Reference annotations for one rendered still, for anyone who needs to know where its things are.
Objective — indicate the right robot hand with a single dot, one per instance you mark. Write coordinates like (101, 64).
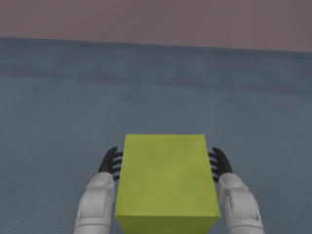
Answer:
(221, 163)

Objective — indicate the right robot forearm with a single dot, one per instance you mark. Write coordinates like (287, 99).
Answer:
(241, 212)

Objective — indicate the left robot forearm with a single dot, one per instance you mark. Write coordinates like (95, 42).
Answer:
(95, 207)

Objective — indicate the carton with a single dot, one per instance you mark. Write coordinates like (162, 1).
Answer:
(166, 186)

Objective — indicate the left robot hand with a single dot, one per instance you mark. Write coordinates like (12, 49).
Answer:
(107, 163)

